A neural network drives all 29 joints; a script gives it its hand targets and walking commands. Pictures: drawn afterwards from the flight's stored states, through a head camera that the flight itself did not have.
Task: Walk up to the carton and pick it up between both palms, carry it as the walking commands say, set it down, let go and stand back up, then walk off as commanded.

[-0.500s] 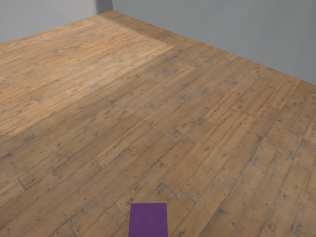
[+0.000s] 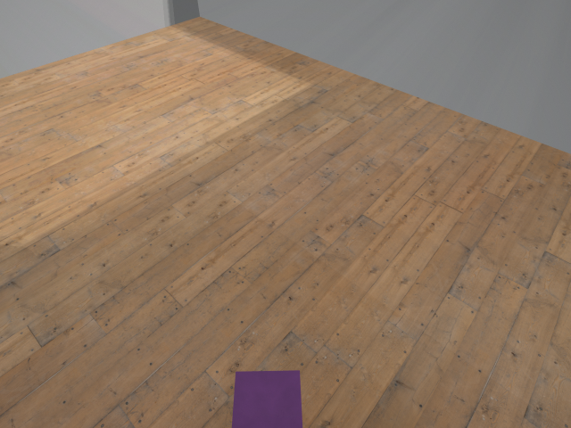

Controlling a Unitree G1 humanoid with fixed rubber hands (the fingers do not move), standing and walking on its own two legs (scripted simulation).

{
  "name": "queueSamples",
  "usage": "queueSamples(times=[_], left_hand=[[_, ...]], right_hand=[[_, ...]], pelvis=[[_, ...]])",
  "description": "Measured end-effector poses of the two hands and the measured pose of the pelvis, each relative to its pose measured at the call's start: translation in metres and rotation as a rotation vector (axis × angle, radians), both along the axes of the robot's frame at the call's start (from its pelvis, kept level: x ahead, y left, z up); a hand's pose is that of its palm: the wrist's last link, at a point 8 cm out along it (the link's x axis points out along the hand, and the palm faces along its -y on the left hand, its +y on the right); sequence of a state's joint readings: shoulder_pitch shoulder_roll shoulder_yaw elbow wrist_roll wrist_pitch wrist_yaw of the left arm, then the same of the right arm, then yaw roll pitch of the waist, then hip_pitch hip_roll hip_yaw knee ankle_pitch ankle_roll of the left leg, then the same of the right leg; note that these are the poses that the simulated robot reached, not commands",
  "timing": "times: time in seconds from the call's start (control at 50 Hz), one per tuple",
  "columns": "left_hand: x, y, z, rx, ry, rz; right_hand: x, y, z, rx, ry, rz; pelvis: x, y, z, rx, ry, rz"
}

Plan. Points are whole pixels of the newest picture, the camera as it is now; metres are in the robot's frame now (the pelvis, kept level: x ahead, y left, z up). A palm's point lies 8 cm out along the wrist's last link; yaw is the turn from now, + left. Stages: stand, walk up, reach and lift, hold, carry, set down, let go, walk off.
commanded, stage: stand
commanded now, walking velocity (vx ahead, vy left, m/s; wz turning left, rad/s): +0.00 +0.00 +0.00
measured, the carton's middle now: (267, 423) +0.31 +0.04 -0.70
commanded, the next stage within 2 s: walk off in 0.80 s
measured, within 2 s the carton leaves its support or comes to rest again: neither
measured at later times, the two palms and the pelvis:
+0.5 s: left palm out of the picture +0.08 +0.30 -0.12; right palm out of the picture +0.08 -0.29 -0.12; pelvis +0.01 +0.00 +0.00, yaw +0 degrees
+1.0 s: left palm out of the picture +0.08 +0.30 -0.12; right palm out of the picture +0.09 -0.29 -0.12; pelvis +0.01 +0.00 +0.00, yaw +0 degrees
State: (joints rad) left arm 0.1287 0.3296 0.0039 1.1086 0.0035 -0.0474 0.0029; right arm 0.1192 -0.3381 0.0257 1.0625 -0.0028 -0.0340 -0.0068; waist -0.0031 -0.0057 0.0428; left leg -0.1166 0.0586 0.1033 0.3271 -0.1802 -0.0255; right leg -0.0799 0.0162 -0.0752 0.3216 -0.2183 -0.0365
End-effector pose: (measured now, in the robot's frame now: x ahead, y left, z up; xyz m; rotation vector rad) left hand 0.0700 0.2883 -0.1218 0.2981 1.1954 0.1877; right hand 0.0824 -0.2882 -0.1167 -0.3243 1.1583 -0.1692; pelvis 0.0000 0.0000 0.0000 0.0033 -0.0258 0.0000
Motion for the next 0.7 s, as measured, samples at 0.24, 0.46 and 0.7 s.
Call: queueSamples(times=[0.24, 0.46, 0.7], left_hand=[[0.007, 0.004, 0.000, 0.005, 0.025, -0.003], [0.008, 0.008, 0.001, 0.013, 0.038, 0.005], [0.013, 0.010, 0.002, 0.016, 0.030, 0.000]], right_hand=[[0.002, 0.000, -0.001, -0.003, 0.028, -0.003], [-0.002, -0.004, -0.002, -0.012, 0.054, -0.012], [0.002, -0.003, -0.001, -0.013, 0.048, -0.011]], pelvis=[[0.007, 0.002, 0.001, 0.001, 0.007, -0.003], [0.011, 0.002, 0.001, 0.002, 0.009, -0.003], [0.013, 0.003, 0.001, 0.002, 0.009, -0.006]])
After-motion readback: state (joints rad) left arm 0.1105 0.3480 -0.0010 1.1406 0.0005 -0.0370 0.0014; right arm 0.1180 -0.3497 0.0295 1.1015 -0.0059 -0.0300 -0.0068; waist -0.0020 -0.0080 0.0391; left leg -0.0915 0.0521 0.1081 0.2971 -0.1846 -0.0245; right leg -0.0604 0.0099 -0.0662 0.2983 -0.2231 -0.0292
